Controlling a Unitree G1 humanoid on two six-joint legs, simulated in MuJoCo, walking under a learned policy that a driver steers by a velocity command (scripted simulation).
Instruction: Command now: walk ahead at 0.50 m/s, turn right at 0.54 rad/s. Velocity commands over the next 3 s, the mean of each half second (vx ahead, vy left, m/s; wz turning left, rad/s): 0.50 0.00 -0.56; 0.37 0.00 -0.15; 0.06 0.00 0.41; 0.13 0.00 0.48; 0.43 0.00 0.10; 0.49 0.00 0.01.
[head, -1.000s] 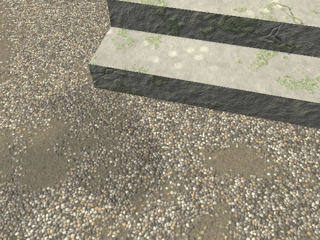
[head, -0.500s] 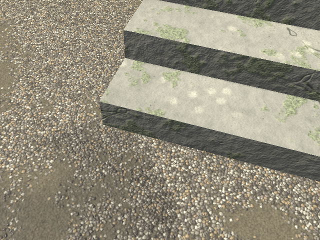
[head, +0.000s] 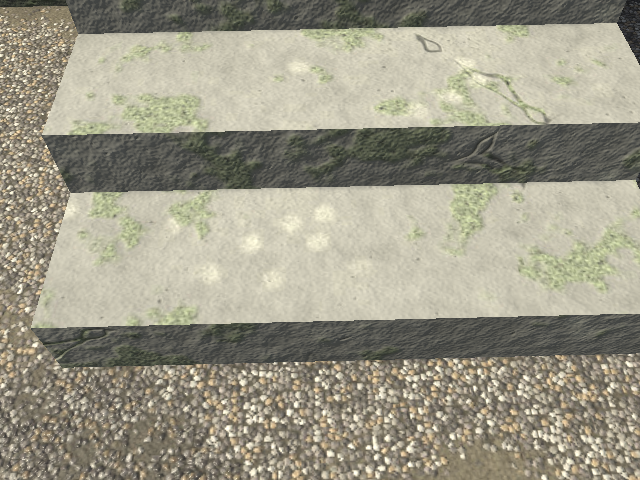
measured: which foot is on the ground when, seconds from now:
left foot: up 0.00-0.40, down 0.42-0.86, up 0.88-1.00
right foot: down 0.00-0.44, up 0.46-0.82, down 0.84-1.00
